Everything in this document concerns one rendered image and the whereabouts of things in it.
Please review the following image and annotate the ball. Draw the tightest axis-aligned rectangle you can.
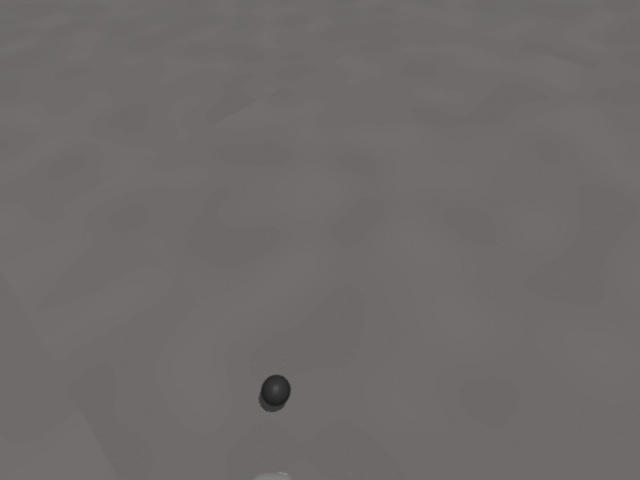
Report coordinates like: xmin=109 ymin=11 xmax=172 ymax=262
xmin=261 ymin=375 xmax=291 ymax=406

